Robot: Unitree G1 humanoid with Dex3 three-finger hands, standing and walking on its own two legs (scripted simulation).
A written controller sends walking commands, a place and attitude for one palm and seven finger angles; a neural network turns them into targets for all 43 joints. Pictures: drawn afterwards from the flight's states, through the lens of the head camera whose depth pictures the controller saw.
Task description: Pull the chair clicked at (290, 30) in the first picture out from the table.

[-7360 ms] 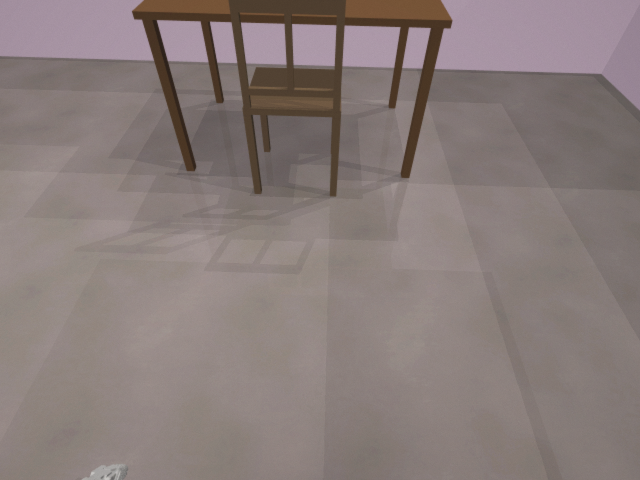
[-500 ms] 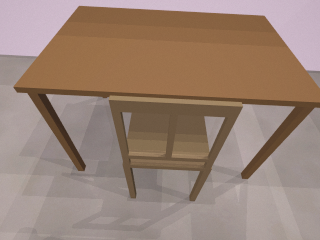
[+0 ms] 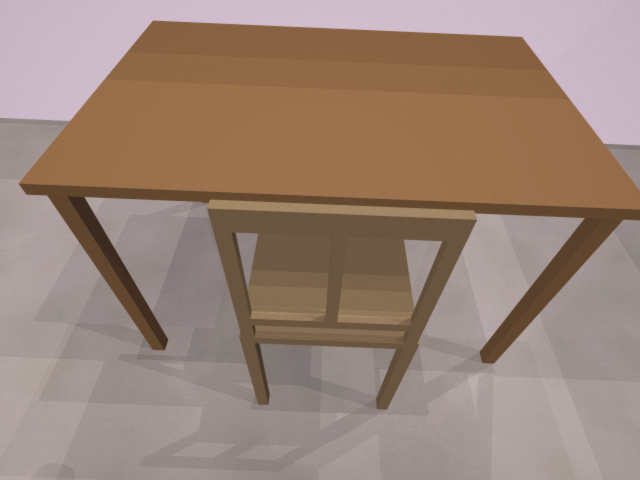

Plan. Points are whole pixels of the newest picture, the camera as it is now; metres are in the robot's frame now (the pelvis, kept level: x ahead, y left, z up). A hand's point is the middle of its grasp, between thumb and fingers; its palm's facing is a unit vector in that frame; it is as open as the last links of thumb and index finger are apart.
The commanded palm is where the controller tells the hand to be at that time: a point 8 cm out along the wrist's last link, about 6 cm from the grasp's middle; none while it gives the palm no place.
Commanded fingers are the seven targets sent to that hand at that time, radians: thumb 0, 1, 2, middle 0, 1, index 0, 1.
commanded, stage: look again from close up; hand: left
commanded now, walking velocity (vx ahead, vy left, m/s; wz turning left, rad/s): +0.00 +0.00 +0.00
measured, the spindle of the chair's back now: (335, 281) +0.46 +0.00 -0.10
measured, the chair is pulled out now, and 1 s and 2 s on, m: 0.00 0.00 0.00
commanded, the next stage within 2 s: raise the hand toward the chair's back in 0.04 s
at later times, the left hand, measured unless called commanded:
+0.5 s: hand (226, 429) +0.19 +0.13 -0.04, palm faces -0.01 -1.00 -0.01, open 8.7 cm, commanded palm +0.12 +0.21 -0.07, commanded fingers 0.00 0.46 0.71 -0.16 -0.23 -0.16 -0.23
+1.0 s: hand (202, 440) +0.18 +0.16 -0.06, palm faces +0.03 -1.00 -0.05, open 13.1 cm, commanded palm +0.14 +0.21 -0.05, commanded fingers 0.00 -0.13 0.46 -0.10 -0.14 -0.10 -0.14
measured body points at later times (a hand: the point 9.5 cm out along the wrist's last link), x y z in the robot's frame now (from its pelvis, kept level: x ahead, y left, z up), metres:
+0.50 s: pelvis -0.03 -0.04 -0.08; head +0.02 -0.03 +0.37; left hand +0.18 +0.18 -0.04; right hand +0.18 -0.32 -0.11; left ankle +0.01 +0.08 -0.74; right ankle -0.03 -0.15 -0.74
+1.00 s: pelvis -0.04 -0.06 -0.11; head +0.05 -0.05 +0.34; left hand +0.17 +0.21 -0.06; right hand +0.13 -0.29 -0.21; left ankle +0.01 +0.08 -0.74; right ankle -0.03 -0.15 -0.74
